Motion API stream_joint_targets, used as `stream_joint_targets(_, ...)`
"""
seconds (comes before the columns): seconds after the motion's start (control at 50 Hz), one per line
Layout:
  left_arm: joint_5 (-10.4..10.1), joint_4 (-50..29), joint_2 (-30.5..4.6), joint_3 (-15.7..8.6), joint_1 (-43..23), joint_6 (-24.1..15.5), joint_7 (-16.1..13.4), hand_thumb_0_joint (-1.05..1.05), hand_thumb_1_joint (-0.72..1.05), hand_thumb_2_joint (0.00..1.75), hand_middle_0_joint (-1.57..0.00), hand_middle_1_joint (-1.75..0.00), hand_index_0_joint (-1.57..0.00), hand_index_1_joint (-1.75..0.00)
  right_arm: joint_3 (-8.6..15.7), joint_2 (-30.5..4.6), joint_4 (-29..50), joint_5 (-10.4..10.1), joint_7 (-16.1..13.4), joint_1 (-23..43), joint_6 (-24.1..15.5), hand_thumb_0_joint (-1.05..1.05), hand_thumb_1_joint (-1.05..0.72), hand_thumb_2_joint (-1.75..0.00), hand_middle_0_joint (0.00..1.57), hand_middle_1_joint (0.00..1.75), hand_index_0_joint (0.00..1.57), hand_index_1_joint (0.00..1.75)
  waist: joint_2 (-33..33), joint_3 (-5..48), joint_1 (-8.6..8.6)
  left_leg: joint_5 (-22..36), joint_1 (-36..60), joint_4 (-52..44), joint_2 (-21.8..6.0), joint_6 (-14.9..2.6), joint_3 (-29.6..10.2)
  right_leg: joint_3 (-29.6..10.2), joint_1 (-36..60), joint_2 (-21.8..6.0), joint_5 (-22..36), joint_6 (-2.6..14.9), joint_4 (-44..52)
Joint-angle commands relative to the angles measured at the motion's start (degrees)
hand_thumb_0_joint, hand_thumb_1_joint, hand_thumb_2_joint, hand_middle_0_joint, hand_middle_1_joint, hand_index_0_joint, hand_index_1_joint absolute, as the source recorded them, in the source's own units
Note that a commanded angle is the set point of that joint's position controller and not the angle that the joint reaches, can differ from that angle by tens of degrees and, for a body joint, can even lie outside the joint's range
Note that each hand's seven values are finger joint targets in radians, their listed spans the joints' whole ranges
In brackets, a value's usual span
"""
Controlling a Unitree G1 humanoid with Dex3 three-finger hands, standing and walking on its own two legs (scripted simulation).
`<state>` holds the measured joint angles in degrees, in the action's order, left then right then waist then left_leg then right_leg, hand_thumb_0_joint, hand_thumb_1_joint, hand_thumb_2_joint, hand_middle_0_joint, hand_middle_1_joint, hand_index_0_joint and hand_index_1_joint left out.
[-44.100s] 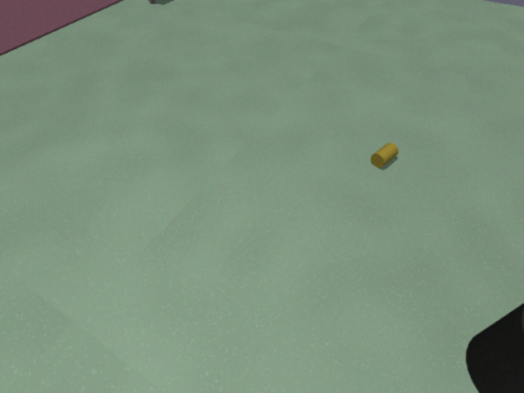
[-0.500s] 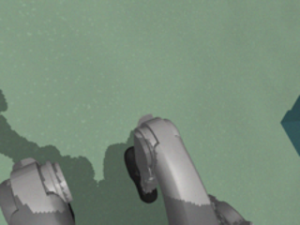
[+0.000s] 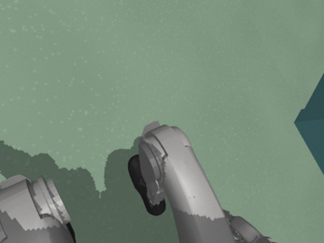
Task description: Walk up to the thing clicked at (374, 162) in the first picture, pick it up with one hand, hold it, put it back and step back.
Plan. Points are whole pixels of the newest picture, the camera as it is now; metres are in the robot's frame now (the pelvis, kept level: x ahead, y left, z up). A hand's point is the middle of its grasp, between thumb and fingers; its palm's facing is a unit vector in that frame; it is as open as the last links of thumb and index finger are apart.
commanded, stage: open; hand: left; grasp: from above
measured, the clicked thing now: out of the picture +0.48 +0.32 -0.26
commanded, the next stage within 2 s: withdraw in 0.96 s
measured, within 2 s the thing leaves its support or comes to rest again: rests again in 0.06 s
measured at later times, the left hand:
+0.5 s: hand out of the picture +0.47 +0.32 -0.24, palm faces -0.45 -0.13 -0.89, open 12.1 cm
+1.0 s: hand out of the picture +0.47 +0.32 -0.24, palm faces -0.46 -0.13 -0.88, open 13.7 cm
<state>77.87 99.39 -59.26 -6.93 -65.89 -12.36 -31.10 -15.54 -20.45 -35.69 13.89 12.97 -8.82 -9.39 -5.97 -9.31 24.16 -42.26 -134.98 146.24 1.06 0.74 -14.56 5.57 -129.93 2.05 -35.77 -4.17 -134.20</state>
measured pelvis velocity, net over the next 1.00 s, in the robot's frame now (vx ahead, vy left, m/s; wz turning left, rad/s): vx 0.00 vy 0.00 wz -0.01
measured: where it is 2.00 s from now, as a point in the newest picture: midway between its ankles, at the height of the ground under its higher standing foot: (113, 222)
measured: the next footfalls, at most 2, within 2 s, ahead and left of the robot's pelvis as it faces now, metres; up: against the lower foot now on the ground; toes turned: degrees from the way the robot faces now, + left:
none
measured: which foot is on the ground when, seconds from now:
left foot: down 0.00-1.00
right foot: down 0.00-1.00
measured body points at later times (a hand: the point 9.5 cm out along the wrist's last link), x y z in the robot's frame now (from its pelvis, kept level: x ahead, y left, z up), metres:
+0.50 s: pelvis +0.00 +0.00 +0.00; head +0.28 +0.13 +0.32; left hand +0.49 +0.32 -0.19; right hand +0.03 -0.26 -0.04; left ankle +0.06 +0.12 -0.27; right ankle +0.13 -0.14 -0.27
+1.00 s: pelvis +0.00 +0.00 +0.00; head +0.28 +0.13 +0.33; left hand +0.49 +0.32 -0.19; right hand +0.03 -0.26 -0.04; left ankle +0.06 +0.12 -0.27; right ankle +0.13 -0.14 -0.27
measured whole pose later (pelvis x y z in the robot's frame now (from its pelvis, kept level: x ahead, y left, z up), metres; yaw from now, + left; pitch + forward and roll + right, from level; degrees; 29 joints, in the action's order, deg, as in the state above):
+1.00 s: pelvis +0.00 +0.00 +0.00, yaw -1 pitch +29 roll -16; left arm 76.4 96.9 -60.4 -5.9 -65.1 -12.5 -29.6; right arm -17.0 -20.8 -33.4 13.5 12.8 -8.6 -9.5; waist -6.7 -10.6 24.1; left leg -41.6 -134.7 145.7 1.1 0.4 -15.2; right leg 6.4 -128.9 1.8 -35.1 -4.0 -132.8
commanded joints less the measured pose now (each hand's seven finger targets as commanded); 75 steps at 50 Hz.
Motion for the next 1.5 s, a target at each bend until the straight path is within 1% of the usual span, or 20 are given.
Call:
stream_joint_targets(0.0,-1.25,-6.73,-11.85,0.16,-15.16,0.68,-1.94,0.00,0.74,0.76,-1.08,-0.63,-1.09,-0.63,6.00,-19.24,-0.66,-0.67,-0.97,-12.14,-0.26,0.00,-0.91,-0.90,0.20,0.30,0.20,0.30,29.39,35.90,3.41,14.45,27.69,-15.64,-1.61,-1.30,6.98,8.87,20.48,1.36,13.38,5.16,10.46)
stream_joint_targets(0.02,-1.29,-6.72,-13.27,-0.89,-14.65,0.75,-2.16,0.00,0.66,0.78,-1.00,-0.62,-1.01,-0.63,5.63,-19.12,-0.84,-0.45,-1.07,-12.29,-0.09,0.00,-0.90,-0.90,0.20,0.30,0.20,0.30,29.02,37.22,2.88,15.10,28.69,-16.15,-1.77,-1.08,6.32,9.28,20.91,1.36,13.63,5.23,10.34)
stream_joint_targets(0.12,-1.18,-6.11,-12.17,0.31,-14.42,0.53,-1.84,0.00,0.26,0.68,-0.63,-0.61,-0.63,-0.62,5.33,-19.05,-0.15,-0.74,-1.13,-11.71,-0.02,0.00,-0.90,-0.90,0.20,0.30,0.20,0.30,29.72,35.78,3.20,14.26,28.91,-16.55,-1.88,-0.73,5.88,9.45,19.57,1.35,12.82,5.49,9.98)
stream_joint_targets(0.18,-0.97,-7.07,-11.61,1.37,-15.66,0.36,-1.84,0.00,0.02,0.69,-0.54,-0.63,-0.53,-0.64,5.45,-19.11,-0.01,-0.78,-1.21,-11.28,-0.10,0.00,-0.90,-0.90,0.20,0.30,0.20,0.30,29.59,35.73,3.46,13.72,28.83,-15.93,-1.95,-0.90,6.34,9.07,19.82,1.36,12.92,5.34,10.16)
stream_joint_targets(0.2,-1.08,-7.41,-12.90,0.37,-15.97,0.18,-2.19,0.00,-0.04,0.71,-0.51,-0.64,-0.50,-0.66,5.26,-19.22,-0.04,-0.64,-1.29,-11.71,0.05,0.00,-0.90,-0.90,0.20,0.30,0.20,0.30,29.57,36.40,3.52,13.76,28.56,-16.62,-1.90,-0.92,6.20,9.34,20.69,1.52,12.82,5.34,10.60)
stream_joint_targets(0.28,-1.11,-7.71,-12.10,1.34,-15.95,0.15,-2.02,0.00,-0.17,0.72,-0.39,-0.68,-0.38,-0.69,5.28,-19.32,-0.10,-0.69,-1.15,-11.76,-0.48,0.00,-0.89,-0.90,0.20,0.30,0.20,0.30,29.68,35.78,4.14,14.17,29.30,-16.34,-1.93,-0.97,6.39,9.13,20.76,1.51,13.38,5.11,10.64)
stream_joint_targets(0.3,-1.25,-7.59,-13.25,0.24,-16.42,0.13,-2.38,0.00,-0.20,0.73,-0.36,-0.71,-0.36,-0.72,5.00,-19.36,-0.14,-0.83,-1.28,-11.20,-0.47,0.00,-0.89,-0.90,0.20,0.30,0.20,0.30,29.48,34.94,3.53,13.46,28.34,-16.40,-1.99,-0.76,5.86,9.49,19.53,1.33,12.47,5.41,10.57)
stream_joint_targets(0.54,-1.64,-8.86,-11.88,1.30,-15.01,1.40,-1.73,0.00,-0.37,0.87,-0.22,-0.85,-0.21,-0.86,5.52,-19.48,0.50,-0.58,-0.64,-11.63,-0.40,0.00,-0.90,-0.90,0.20,0.30,0.20,0.30,32.48,36.89,3.76,16.05,30.48,-16.79,-2.13,-0.49,6.16,9.26,20.94,1.48,14.85,5.42,10.58)
stream_joint_targets(0.58,-1.78,-10.08,-13.40,-0.37,-14.60,1.38,-1.54,0.00,-0.39,0.89,-0.19,-0.87,-0.19,-0.88,4.91,-19.22,0.33,-0.88,-0.67,-11.98,-0.29,0.00,-0.89,-0.90,0.20,0.30,0.20,0.30,32.77,36.60,3.16,17.82,31.52,-16.80,-2.31,-0.06,5.33,9.65,19.54,1.12,15.29,5.61,10.10)
stream_joint_targets(0.6,-2.04,-9.45,-11.54,0.53,-15.09,1.25,-0.98,0.00,-0.40,0.89,-0.19,-0.87,-0.19,-0.88,5.70,-20.35,0.31,-0.75,-0.58,-11.70,-0.44,0.00,-0.89,-0.90,0.20,0.30,0.20,0.30,33.49,35.57,3.77,17.62,32.14,-16.89,-2.38,0.34,4.92,9.72,17.46,0.78,14.47,5.77,9.54)
stream_joint_targets(0.74,-2.35,-11.02,-12.96,-0.22,-14.33,0.64,-0.62,0.00,-0.44,0.97,-0.14,-0.96,-0.14,-0.97,5.45,-19.84,0.71,-0.68,-0.72,-12.38,0.10,0.00,-0.89,-0.90,0.20,0.30,0.20,0.30,32.51,37.81,3.04,17.20,31.96,-17.24,-2.25,-0.07,5.31,9.53,20.78,1.06,15.02,5.51,10.51)
stream_joint_targets(0.8,-1.99,-9.08,-11.58,0.70,-14.18,0.24,-0.06,0.00,-0.46,0.98,-0.12,-0.97,-0.11,-0.97,4.33,-18.81,0.41,-0.63,-0.44,-12.24,0.14,0.00,-0.89,-0.90,0.20,0.30,0.20,0.30,31.41,35.30,4.31,17.35,31.15,-16.34,-2.33,-0.05,4.97,9.87,19.09,1.02,14.51,5.55,10.14)
stream_joint_targets(0.88,-1.93,-10.21,-13.82,-0.02,-14.58,0.00,-0.61,0.00,-0.49,1.01,-0.11,-1.00,-0.10,-1.01,4.67,-19.68,0.75,-0.64,-1.05,-12.38,0.32,0.00,-0.89,-0.90,0.20,0.30,0.20,0.30,30.25,36.12,3.81,16.40,29.00,-15.88,-1.95,-0.74,6.32,9.05,22.25,1.33,14.61,5.45,11.35)
stream_joint_targets(1.02,-2.12,-8.98,-12.94,0.88,-13.88,0.25,-1.11,0.00,-0.50,1.08,-0.09,-1.04,-0.08,-1.05,5.07,-19.50,1.17,-0.98,-1.30,-12.00,-0.03,0.00,-0.89,-0.90,0.20,0.30,0.20,0.30,31.57,35.97,3.64,14.10,30.95,-17.96,-2.40,-0.21,5.29,9.54,19.96,1.30,12.70,5.60,10.68)
stream_joint_targets(1.1,-2.48,-13.70,-15.36,-1.31,-15.97,0.62,-1.58,0.00,-0.53,0.99,-0.08,-1.00,-0.08,-1.00,5.60,-20.12,1.35,-0.99,-1.27,-12.30,-0.04,0.00,-0.91,-0.90,0.20,0.30,0.20,0.30,33.21,38.99,2.46,15.57,31.67,-17.49,-2.36,-0.25,5.85,9.21,21.35,1.13,13.97,5.63,11.19)
stream_joint_targets(1.18,-2.70,-19.93,-13.98,-2.20,-16.72,1.79,-1.94,0.00,-0.52,0.98,-0.09,-0.98,-0.09,-0.98,7.14,-19.44,1.24,-1.20,-0.63,-12.52,-0.41,0.00,-0.91,-0.90,0.20,0.30,0.20,0.30,38.47,44.63,0.74,19.01,37.20,-18.21,-2.33,0.64,5.77,9.29,19.98,0.72,16.05,6.08,9.83)
stream_joint_targets(1.24,-4.41,-25.78,-12.76,-2.77,-12.06,3.87,-0.46,0.00,-0.53,1.00,-0.08,-0.98,-0.08,-0.98,9.27,-17.86,1.20,-2.64,0.11,-11.83,0.03,0.00,-0.91,-0.91,0.20,0.30,0.20,0.30,43.31,52.18,-3.57,22.05,41.34,-20.36,-1.98,0.99,6.99,8.26,21.46,0.69,17.55,6.43,9.92)
stream_joint_targets(1.3,-6.19,-31.01,-9.37,-2.08,-11.40,6.52,2.36,0.00,-0.53,1.00,-0.08,-0.97,-0.07,-0.98,11.25,-16.49,0.83,-4.13,1.03,-12.22,1.37,0.00,-0.90,-0.90,0.20,0.30,0.20,0.30,42.26,54.99,-5.61,22.85,38.52,-20.81,-1.41,0.23,8.93,6.92,21.42,0.77,18.43,6.56,10.81)
stream_joint_targets(1.36,-8.41,-30.32,-2.72,0.78,-8.47,9.22,6.65,0.00,-0.51,0.98,-0.10,-0.96,-0.09,-0.96,13.18,-15.64,-0.10,-5.67,1.23,-12.63,3.37,0.00,-0.90,-0.90,0.20,0.30,0.20,0.30,38.32,51.44,-6.38,19.88,35.54,-23.41,-0.97,-0.06,9.43,5.92,18.31,0.27,15.78,6.77,12.59)
stream_joint_targets(1.48,-12.89,-34.92,6.19,6.16,-8.67,10.74,19.02,0.00,-0.50,1.00,-0.11,-0.97,-0.09,-0.98,16.05,-14.40,0.08,-7.92,-0.99,-14.81,8.76,0.00,-0.90,-0.91,0.20,0.30,0.20,0.30,26.17,47.39,-5.12,15.89,33.13,-28.04,0.03,-1.29,9.24,3.96,21.33,-0.32,12.57,7.13,18.31)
